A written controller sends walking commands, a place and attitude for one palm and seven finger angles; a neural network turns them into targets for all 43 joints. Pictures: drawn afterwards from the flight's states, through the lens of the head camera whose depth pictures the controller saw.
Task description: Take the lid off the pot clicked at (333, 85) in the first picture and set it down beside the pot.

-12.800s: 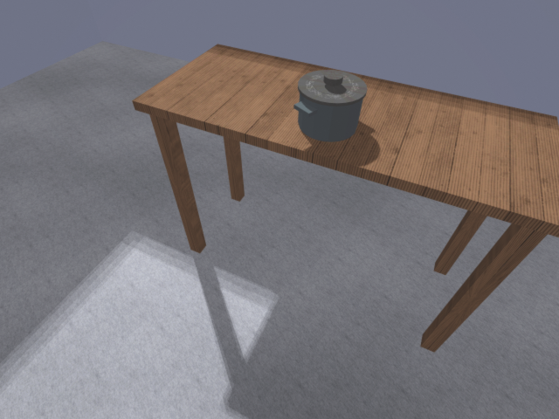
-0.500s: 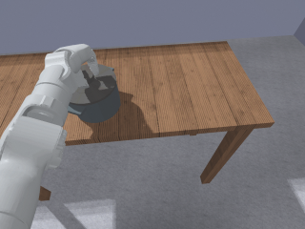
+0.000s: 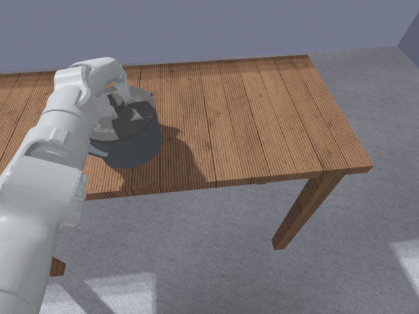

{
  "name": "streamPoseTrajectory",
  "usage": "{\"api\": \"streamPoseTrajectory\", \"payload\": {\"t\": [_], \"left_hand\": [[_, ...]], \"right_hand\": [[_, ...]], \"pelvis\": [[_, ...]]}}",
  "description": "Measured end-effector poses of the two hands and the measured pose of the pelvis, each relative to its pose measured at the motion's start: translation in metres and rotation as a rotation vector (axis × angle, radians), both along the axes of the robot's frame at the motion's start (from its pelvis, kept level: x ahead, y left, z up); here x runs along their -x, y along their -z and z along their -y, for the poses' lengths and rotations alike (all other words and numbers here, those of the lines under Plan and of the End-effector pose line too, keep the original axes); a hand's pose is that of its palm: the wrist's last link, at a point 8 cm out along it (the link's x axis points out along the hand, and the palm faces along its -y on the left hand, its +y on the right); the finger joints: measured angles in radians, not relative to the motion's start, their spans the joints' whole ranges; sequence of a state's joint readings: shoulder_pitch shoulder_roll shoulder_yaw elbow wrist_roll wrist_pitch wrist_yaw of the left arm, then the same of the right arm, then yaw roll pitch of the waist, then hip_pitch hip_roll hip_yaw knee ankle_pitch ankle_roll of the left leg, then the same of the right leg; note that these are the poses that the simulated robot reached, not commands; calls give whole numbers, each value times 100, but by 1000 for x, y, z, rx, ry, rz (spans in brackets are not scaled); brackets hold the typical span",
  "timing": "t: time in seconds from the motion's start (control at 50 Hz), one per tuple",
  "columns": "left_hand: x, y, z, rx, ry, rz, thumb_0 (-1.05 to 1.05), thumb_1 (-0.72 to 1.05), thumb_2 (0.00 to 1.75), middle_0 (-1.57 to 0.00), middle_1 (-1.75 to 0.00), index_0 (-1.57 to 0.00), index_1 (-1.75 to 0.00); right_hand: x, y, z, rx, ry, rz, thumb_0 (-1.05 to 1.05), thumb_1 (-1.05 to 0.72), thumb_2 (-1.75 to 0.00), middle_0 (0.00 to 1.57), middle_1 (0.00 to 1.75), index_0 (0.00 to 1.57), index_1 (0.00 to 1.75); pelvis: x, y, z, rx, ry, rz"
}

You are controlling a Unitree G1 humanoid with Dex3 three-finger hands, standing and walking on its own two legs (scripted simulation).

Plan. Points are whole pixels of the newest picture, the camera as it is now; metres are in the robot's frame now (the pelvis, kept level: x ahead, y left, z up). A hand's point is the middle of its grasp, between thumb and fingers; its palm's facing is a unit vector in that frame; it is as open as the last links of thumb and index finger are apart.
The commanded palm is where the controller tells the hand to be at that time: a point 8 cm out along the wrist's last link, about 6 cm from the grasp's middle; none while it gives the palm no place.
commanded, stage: lift the lid straight up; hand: left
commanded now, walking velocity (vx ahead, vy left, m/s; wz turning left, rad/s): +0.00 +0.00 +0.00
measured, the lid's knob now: (112, 104) +0.52 +0.16 +0.11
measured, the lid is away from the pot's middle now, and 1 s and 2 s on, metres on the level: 0.01 0.02 0.01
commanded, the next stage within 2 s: none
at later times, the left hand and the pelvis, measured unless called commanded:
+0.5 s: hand (93, 95) +0.49 +0.18 +0.16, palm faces -0.37 -0.09 -0.92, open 7.7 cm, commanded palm +0.50 +0.17 +0.23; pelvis +0.00 +0.00 +0.00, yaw +0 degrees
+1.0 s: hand (91, 74) +0.50 +0.17 +0.19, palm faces -0.35 -0.11 -0.93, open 7.7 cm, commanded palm +0.51 +0.17 +0.27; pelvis +0.00 +0.00 +0.00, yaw +1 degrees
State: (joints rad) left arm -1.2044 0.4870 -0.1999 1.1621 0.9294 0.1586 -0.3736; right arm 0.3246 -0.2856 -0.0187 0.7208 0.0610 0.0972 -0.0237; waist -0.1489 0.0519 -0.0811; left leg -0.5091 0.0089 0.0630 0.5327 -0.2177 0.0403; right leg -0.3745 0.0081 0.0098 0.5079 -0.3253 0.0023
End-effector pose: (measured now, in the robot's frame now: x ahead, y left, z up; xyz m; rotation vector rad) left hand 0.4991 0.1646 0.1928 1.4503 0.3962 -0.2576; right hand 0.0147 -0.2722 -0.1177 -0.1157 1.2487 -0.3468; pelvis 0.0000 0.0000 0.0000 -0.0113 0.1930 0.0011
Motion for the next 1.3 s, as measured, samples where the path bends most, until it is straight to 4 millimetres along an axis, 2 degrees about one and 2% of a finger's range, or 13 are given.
{"api": "streamPoseTrajectory", "payload": {"t": [0.3,0.54,0.66,0.76,1.08,1.18,1.3], "left_hand": [[0,-2,-2,11,11,10,-2,25,70,-73,-106,-63,-101],[7,-24,-14,-42,-32,26,-2,25,69,-73,-106,-63,-100],[13,-32,-6,-26,-9,17,-2,25,69,-73,-106,-63,-100],[10,-38,0,-18,-8,26,-2,25,69,-73,-106,-63,-100],[-4,-67,-8,-13,-62,52,-3,25,69,-73,-106,-63,-100],[-1,-78,-7,-24,-50,75,-3,25,69,-73,-106,-63,-100],[8,-87,-7,-34,-51,85,-3,25,69,-73,-106,-63,-100]], "right_hand": [[5,-2,-2,5,12,4,1,-91,-89,20,30,20,30],[-4,0,-6,-14,-20,33,1,-91,-89,20,30,20,30],[-14,0,-6,-14,-54,49,1,-91,-89,20,30,20,30],[-19,-3,-3,2,-61,74,1,-91,-89,20,30,20,30],[1,-4,1,2,-31,18,1,-91,-89,20,30,20,30],[-5,-4,0,-8,-40,30,1,-91,-89,20,30,20,30],[-22,-3,-3,-24,-70,71,1,-91,-89,20,30,20,30]], "pelvis": [[0,-1,-2,1,4,5],[1,-2,-3,1,-11,21],[3,-2,-3,-1,-25,30],[5,-2,-2,-2,-24,30],[-3,-4,0,-4,-14,20],[-3,-4,0,-3,-19,28],[1,-4,-1,-4,-27,38]]}}
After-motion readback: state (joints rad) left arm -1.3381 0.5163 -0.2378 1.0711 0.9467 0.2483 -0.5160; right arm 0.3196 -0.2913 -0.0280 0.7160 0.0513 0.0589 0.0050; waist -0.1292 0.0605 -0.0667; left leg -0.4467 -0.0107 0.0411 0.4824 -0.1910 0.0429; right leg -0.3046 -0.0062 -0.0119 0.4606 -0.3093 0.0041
